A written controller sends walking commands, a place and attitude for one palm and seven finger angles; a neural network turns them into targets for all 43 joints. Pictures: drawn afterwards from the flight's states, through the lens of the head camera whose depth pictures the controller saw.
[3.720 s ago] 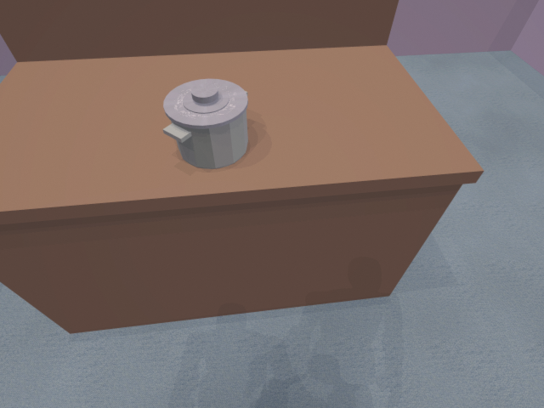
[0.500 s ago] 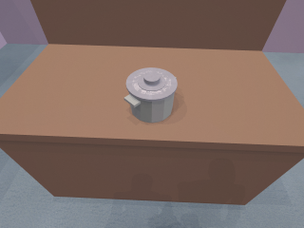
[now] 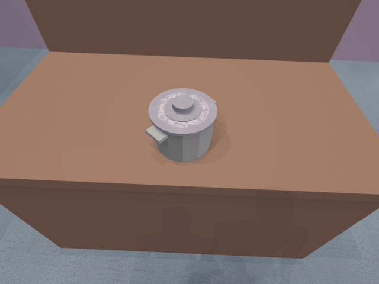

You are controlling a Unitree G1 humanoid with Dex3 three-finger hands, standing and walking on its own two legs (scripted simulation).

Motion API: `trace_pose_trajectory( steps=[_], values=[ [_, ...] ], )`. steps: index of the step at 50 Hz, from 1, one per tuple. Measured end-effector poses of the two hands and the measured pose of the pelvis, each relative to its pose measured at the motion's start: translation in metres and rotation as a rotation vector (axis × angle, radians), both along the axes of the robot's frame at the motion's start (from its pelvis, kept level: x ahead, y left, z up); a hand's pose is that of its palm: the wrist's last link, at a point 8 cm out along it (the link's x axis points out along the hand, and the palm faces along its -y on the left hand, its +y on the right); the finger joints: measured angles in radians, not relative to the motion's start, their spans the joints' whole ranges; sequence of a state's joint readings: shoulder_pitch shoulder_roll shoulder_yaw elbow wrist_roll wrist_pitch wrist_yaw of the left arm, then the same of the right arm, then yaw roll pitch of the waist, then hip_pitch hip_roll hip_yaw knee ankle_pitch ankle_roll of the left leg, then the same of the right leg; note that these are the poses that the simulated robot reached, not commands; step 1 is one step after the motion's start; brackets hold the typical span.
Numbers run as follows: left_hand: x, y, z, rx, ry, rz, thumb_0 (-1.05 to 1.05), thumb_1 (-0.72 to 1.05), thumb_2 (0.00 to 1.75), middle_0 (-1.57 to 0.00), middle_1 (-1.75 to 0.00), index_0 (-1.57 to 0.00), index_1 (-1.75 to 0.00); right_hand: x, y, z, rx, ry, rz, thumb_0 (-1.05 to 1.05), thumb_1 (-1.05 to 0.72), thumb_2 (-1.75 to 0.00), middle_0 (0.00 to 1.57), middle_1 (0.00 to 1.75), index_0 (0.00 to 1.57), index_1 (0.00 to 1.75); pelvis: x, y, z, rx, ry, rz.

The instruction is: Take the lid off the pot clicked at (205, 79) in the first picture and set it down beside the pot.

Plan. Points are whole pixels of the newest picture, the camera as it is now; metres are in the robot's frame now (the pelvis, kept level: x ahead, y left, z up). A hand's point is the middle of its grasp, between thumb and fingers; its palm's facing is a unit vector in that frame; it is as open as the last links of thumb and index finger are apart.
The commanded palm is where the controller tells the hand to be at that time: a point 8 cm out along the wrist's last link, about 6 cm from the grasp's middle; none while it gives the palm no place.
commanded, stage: look again from close up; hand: left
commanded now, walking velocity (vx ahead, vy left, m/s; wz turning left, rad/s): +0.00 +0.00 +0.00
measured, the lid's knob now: (182, 103) +0.51 +0.05 +0.10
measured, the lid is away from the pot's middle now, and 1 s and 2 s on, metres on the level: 0.00 0.00 0.00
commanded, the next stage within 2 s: lift the closed hand beside the body in 0.60 s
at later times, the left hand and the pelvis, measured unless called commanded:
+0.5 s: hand out of the picture +0.01 +0.14 -0.17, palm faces +0.03 -0.98 -0.18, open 7.3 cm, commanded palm none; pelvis +0.02 -0.02 +0.00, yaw +0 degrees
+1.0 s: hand (121, 279) +0.14 +0.15 -0.06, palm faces +0.18 -0.95 -0.24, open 5.6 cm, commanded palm +0.10 +0.21 -0.03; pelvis +0.00 -0.04 +0.00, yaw +2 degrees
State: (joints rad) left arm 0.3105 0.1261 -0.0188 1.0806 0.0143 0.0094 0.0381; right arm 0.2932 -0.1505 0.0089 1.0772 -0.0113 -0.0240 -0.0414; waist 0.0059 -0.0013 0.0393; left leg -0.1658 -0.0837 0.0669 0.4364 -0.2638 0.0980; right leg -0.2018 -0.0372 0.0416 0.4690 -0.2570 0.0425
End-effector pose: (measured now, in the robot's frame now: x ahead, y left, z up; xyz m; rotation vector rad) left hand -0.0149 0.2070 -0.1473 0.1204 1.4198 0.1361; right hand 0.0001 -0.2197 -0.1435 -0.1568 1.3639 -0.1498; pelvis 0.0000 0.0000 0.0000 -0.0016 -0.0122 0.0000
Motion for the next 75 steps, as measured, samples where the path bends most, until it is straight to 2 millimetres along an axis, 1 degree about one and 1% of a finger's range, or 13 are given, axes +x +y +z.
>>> trace_pose_trajectory(
  steps=[15, 36, 37, 41, 44, 46, 49, 52, 57, 60, 63, 68, 75],
  values=[
    [0.025, -0.006, 0.002, 0.019, -0.020, -0.005, 0.00, 0.92, 0.90, -0.20, -0.30, -0.20, -0.30, 0.011, -0.010, -0.001, 0.005, 0.018, -0.007, 0.01, -0.92, -0.90, 0.20, 0.30, 0.20, 0.30, 0.017, -0.013, 0.001, -0.001, -0.003, 0.000],
    [0.018, -0.026, 0.001, 0.003, 0.006, 0.007, 0.00, 0.91, 0.90, -0.20, -0.30, -0.20, -0.30, 0.009, -0.016, -0.001, 0.020, 0.057, -0.007, 0.01, -0.91, -0.90, 0.20, 0.30, 0.20, 0.30, 0.023, -0.025, 0.002, -0.006, 0.005, 0.009],
    [0.023, -0.023, 0.005, 0.021, -0.023, 0.017, 0.01, 0.92, 0.90, -0.20, -0.30, -0.20, -0.30, 0.011, -0.019, 0.001, 0.018, 0.032, -0.004, 0.01, -0.92, -0.90, 0.20, 0.30, 0.20, 0.30, 0.023, -0.026, 0.001, -0.007, 0.006, 0.012],
    [0.077, 0.000, 0.052, 0.156, -0.366, 0.007, 0.05, 0.97, 0.90, -0.24, -0.34, -0.24, -0.35, 0.044, -0.037, 0.012, -0.013, -0.210, 0.040, 0.03, -0.93, -0.90, 0.21, 0.30, 0.20, 0.30, 0.021, -0.026, 0.001, -0.002, 0.001, 0.042],
    [0.115, 0.000, 0.080, 0.193, -0.564, -0.028, 0.04, 0.96, 0.90, -0.30, -0.41, -0.30, -0.42, 0.086, -0.048, 0.020, -0.019, -0.383, 0.096, 0.02, -0.93, -0.90, 0.20, 0.30, 0.20, 0.30, 0.016, -0.026, 0.000, -0.001, -0.003, 0.054],
    [0.130, -0.003, 0.092, 0.186, -0.658, -0.020, 0.03, 0.95, 0.90, -0.36, -0.48, -0.36, -0.48, 0.116, -0.054, 0.033, -0.024, -0.490, 0.106, 0.02, -0.92, -0.90, 0.20, 0.30, 0.20, 0.30, 0.011, -0.028, 0.000, 0.000, -0.003, 0.046],
    [0.134, -0.009, 0.111, 0.163, -0.783, -0.017, 0.02, 0.94, 0.90, -0.46, -0.59, -0.46, -0.60, 0.159, -0.057, 0.062, -0.033, -0.661, 0.119, 0.02, -0.92, -0.90, 0.20, 0.30, 0.20, 0.30, 0.005, -0.034, 0.000, 0.002, -0.011, 0.035],
    [0.126, -0.010, 0.122, 0.158, -0.858, -0.008, 0.01, 0.92, 0.90, -0.58, -0.72, -0.58, -0.73, 0.194, -0.055, 0.092, -0.044, -0.800, 0.155, 0.02, -0.91, -0.90, 0.20, 0.30, 0.20, 0.30, -0.002, -0.041, -0.001, -0.001, -0.016, 0.040],
    [0.103, -0.003, 0.136, 0.202, -0.900, 0.031, 0.01, 0.91, 0.90, -0.79, -0.95, -0.79, -0.95, 0.224, -0.044, 0.121, -0.047, -0.917, 0.236, 0.01, -0.91, -0.90, 0.20, 0.30, 0.20, 0.30, -0.010, -0.049, -0.002, -0.009, -0.014, 0.056],
    [0.093, 0.002, 0.142, 0.237, -0.906, 0.051, 0.01, 0.90, 0.90, -0.92, -1.09, -0.92, -1.09, 0.226, -0.036, 0.119, -0.034, -0.914, 0.264, 0.01, -0.91, -0.90, 0.20, 0.30, 0.20, 0.30, -0.012, -0.052, -0.002, -0.013, -0.012, 0.067],
    [0.087, 0.007, 0.146, 0.261, -0.901, 0.065, 0.01, 0.90, 0.90, -1.05, -1.23, -1.05, -1.23, 0.219, -0.029, 0.108, -0.016, -0.866, 0.274, 0.01, -0.90, -0.90, 0.20, 0.30, 0.20, 0.30, -0.013, -0.053, -0.002, -0.016, -0.015, 0.073],
    [0.087, 0.014, 0.163, 0.311, -0.923, 0.050, 0.01, 0.90, 0.90, -1.19, -1.38, -1.19, -1.39, 0.194, -0.022, 0.081, 0.019, -0.757, 0.250, 0.01, -0.90, -0.90, 0.20, 0.30, 0.20, 0.30, -0.009, -0.050, -0.001, -0.015, -0.027, 0.071],
    [0.092, 0.025, 0.179, 0.358, -0.936, 0.000, 0.01, 0.90, 0.90, -1.27, -1.47, -1.27, -1.47, 0.161, -0.023, 0.056, 0.030, -0.641, 0.189, 0.01, -0.90, -0.90, 0.21, 0.30, 0.20, 0.30, -0.006, -0.045, 0.000, -0.011, -0.035, 0.061]
  ],
)
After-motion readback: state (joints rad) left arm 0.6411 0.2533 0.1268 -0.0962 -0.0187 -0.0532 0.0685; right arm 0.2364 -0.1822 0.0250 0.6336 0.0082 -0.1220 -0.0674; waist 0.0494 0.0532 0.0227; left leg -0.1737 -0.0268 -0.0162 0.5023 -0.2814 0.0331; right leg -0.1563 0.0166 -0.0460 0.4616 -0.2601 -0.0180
